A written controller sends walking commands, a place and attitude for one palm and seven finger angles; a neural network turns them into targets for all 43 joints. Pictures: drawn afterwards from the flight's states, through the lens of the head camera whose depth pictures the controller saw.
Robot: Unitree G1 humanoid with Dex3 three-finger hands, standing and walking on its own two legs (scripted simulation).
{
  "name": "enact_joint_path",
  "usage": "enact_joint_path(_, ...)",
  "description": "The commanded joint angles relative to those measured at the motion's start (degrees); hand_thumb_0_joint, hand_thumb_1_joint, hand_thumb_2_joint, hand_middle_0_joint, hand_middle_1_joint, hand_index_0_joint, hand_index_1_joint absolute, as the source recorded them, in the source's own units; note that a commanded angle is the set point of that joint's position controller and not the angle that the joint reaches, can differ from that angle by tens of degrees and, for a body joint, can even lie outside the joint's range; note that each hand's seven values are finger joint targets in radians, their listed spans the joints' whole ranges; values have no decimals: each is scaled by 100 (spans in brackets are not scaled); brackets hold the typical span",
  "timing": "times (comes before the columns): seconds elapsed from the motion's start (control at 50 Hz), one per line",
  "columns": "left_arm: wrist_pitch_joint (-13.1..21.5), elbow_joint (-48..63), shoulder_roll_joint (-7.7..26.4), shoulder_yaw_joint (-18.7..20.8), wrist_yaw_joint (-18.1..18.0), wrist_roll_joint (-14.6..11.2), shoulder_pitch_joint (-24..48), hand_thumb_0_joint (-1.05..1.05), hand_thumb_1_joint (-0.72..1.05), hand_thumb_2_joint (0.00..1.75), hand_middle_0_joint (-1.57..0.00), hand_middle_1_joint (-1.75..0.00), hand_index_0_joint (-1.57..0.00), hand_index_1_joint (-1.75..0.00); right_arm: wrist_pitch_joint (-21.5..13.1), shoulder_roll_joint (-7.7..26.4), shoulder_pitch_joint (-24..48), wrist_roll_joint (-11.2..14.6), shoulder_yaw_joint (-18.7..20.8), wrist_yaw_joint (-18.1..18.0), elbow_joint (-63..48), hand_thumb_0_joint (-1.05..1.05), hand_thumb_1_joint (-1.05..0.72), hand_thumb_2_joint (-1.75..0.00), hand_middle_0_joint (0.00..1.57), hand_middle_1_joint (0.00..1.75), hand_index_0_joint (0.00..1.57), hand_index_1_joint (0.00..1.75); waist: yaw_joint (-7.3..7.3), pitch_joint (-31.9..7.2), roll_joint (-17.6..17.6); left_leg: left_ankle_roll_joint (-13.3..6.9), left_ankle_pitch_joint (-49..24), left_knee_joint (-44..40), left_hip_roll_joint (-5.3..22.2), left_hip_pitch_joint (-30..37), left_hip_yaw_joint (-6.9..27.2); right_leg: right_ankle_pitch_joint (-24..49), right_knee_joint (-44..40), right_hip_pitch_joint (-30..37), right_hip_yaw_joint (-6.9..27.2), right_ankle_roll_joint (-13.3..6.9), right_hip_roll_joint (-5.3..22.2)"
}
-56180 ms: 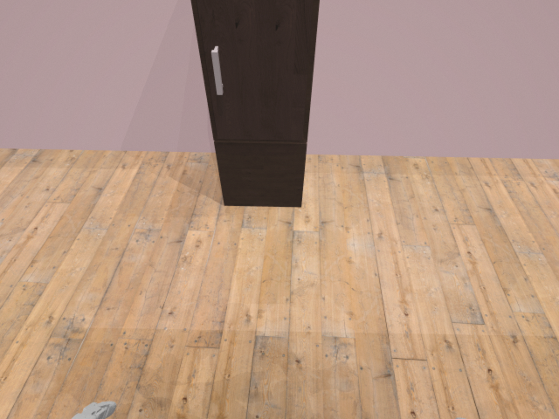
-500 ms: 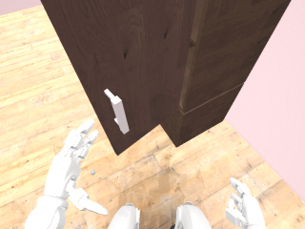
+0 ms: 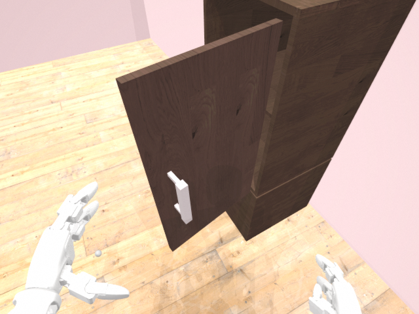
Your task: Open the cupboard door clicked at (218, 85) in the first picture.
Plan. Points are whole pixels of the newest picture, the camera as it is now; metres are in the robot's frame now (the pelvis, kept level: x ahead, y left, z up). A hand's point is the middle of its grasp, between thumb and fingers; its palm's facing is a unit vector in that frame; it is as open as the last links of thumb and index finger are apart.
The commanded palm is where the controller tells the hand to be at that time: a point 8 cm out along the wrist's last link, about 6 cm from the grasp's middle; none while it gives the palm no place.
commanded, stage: draw the hand back to the body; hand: left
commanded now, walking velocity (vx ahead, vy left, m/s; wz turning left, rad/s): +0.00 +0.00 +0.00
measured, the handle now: (179, 198) +0.37 +0.10 -0.01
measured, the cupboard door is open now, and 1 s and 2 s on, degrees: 100 100 100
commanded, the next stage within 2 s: step back with the hand held close in 0.96 s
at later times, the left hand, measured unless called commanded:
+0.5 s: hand (26, 210) +0.21 +0.27 +0.18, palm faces +0.39 -0.81 -0.43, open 10.0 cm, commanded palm +0.16 +0.31 +0.20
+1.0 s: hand (17, 213) +0.20 +0.26 +0.20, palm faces +0.44 -0.79 -0.42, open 7.4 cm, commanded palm +0.15 +0.29 +0.21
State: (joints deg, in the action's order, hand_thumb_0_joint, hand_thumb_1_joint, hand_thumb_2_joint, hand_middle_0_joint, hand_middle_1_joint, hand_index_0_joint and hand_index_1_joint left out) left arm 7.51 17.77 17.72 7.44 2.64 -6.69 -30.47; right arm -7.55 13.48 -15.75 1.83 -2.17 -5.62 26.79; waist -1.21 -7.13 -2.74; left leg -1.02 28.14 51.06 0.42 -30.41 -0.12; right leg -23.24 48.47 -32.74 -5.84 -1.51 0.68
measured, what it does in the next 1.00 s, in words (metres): stands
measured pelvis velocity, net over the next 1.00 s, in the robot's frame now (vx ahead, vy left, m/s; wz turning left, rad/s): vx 0.01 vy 0.00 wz -0.02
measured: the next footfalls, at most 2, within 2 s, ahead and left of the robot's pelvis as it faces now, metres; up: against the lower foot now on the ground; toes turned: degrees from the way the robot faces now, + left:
none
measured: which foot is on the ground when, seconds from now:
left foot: down 0.00-1.00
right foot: down 0.00-1.00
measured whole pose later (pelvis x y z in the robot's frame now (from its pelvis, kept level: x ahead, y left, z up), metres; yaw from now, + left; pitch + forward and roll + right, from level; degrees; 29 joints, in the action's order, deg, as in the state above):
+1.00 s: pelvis +0.01 +0.00 +0.05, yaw -1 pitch -5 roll -1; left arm 5.2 21.7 19.2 18.7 -6.2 -2.1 -26.9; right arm -7.8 13.3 -11.8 -0.4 -1.6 -4.2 37.4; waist -4.2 1.8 -4.4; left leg -0.8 15.7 22.2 0.5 -1.4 -1.8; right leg -11.1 20.7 -4.6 -4.1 -1.4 -0.8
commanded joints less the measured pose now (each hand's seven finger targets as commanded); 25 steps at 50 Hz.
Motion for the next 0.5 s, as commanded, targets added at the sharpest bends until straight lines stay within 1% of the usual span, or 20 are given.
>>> enact_joint_path(0.0,-114,1449,600,414,-787,357,-152,0,-8,48,-16,-30,-16,-30,-184,532,478,-61,207,-95,-767,0,-90,-90,20,30,20,30,-55,-319,-96,-20,-2125,-1295,43,509,183,1387,-1136,1252,309,10,41)
enact_joint_path(0.02,-141,1576,652,414,-851,408,-42,0,-5,50,-17,-30,-17,-30,-188,548,473,-72,197,-104,-755,0,-90,-90,20,30,20,30,-29,-375,-47,-14,-2257,-1375,64,689,190,1488,-1182,1344,299,28,49)
enact_joint_path(0.06,-188,1582,707,477,-961,460,108,0,2,52,-17,-30,-17,-30,-198,548,509,-89,175,-130,-709,0,-90,-90,20,30,20,30,-24,-267,113,-13,-2296,-1565,73,894,191,1547,-1339,1500,276,47,47)
enact_joint_path(0.08,-204,1570,768,558,-1010,479,186,0,6,54,-17,-30,-17,-30,-212,547,536,-96,159,-135,-671,0,-90,-90,20,30,20,30,-35,-221,130,-5,-2261,-1675,79,983,201,1499,-1419,1576,259,46,45)
enact_joint_path(0.1,-218,1591,843,617,-1047,493,306,0,9,55,-17,-30,-17,-30,-237,576,602,-105,148,-151,-624,0,-90,-90,20,30,20,30,-50,-147,59,-7,-2292,-1758,69,1060,185,1545,-1532,1681,272,29,44)
enact_joint_path(0.12,-214,1596,868,684,-1084,503,310,0,13,57,-17,-30,-17,-30,-259,546,595,-116,133,-157,-581,0,-90,-90,20,30,20,30,-71,-172,104,0,-2420,-1860,79,1175,201,1625,-1572,1801,263,40,59)
enact_joint_path(0.16,-216,1673,879,765,-1117,526,359,0,20,60,-18,-30,-18,-30,-295,545,613,-115,120,-147,-519,0,-90,-90,20,30,20,30,-96,-136,-9,38,-2715,-2021,101,1413,220,1726,-1680,1933,242,46,51)
enact_joint_path(0.18,-216,1656,883,804,-1122,526,390,0,23,62,-18,-30,-18,-30,-311,538,646,-126,107,-139,-475,0,-90,-90,20,30,20,30,-111,-65,-2,53,-2781,-2098,104,1479,221,1746,-1748,2012,232,48,48)
enact_joint_path(0.2,-206,1677,948,878,-1131,528,454,0,27,63,-18,-30,-18,-30,-337,566,702,-130,111,-126,-429,0,-90,-90,20,30,20,30,-138,-125,-26,61,-2875,-2159,104,1569,217,1823,-1833,2166,247,36,45)
enact_joint_path(0.22,-209,1653,888,872,-1127,531,409,0,31,64,-18,-30,-18,-30,-348,532,713,-133,100,-113,-385,0,-90,-90,20,30,20,30,-142,-27,-118,79,-3067,-2235,115,1667,212,1921,-1879,2217,239,43,47)
enact_joint_path(0.26,-194,1691,916,982,-1124,523,442,0,37,68,-18,-30,-18,-30,-369,533,727,-141,104,-70,-313,0,-90,-90,20,30,20,30,-160,11,-203,129,-3319,-2360,137,1835,210,2037,-1995,2366,224,44,34)
enact_joint_path(0.28,-185,1674,923,1034,-1120,517,419,0,41,69,-18,-30,-18,-30,-379,533,756,-157,113,-48,-282,0,-90,-90,20,30,20,30,-177,29,-133,154,-3441,-2431,147,1890,213,2111,-2048,2462,213,44,34)
enact_joint_path(0.3,-173,1645,1021,1166,-1113,518,395,0,44,70,-18,-30,-18,-30,-387,557,810,-166,123,-32,-242,0,-90,-90,20,30,20,30,-222,36,-86,153,-3623,-2465,153,1941,198,2255,-2124,2593,225,29,23)
enact_joint_path(0.32,-166,1633,979,1188,-1095,498,350,0,48,72,-19,-30,-19,-30,-381,528,837,-172,126,-12,-222,0,-90,-90,20,30,20,30,-215,95,-22,159,-3700,-2532,167,2004,174,2346,-2169,2655,220,43,31)
enact_joint_path(0.34,-164,1632,1030,1296,-1082,486,347,0,51,74,-19,-30,-19,-30,-358,535,859,-180,137,9,-196,0,-90,-90,20,30,20,30,-243,101,-82,167,-3770,-2593,177,2051,154,2390,-2220,2735,220,42,24)
enact_joint_path(0.36,-158,1616,1023,1335,-1065,471,408,0,55,75,-19,-30,-19,-30,-344,529,892,-180,136,25,-183,0,-90,-90,20,30,20,30,-237,222,-23,175,-3772,-2652,171,2049,157,2421,-2281,2763,221,40,13)
enact_joint_path(0.38,-131,1643,1076,1429,-1059,470,478,0,58,76,-19,-30,-19,-30,-330,537,904,-178,154,39,-160,0,-90,-90,20,30,20,30,-239,208,-15,175,-3754,-2707,182,2106,139,2408,-2334,2809,229,45,9)
enact_joint_path(0.4,-131,1545,1138,1541,-1054,454,482,0,62,78,-19,-30,-19,-30,-313,546,974,-187,159,44,-130,0,-90,-90,20,30,20,30,-270,296,29,146,-3619,-2751,175,2105,108,2407,-2426,2857,239,33,-4)
enact_joint_path(0.42,-108,1598,1129,1560,-1042,441,562,0,65,80,-19,-30,-19,-30,-296,536,985,-187,157,48,-130,0,-90,-90,20,30,20,30,-258,321,-64,133,-3533,-2813,163,2130,88,2393,-2461,2901,257,39,8)
enact_joint_path(0.48,-39,1688,1255,1800,-1045,420,767,0,76,84,-19,-30,-19,-30,-270,534,1016,-202,181,63,-89,0,-90,-90,20,30,20,30,-273,283,-121,129,-3392,-2940,154,2224,80,2323,-2581,3020,275,36,-7)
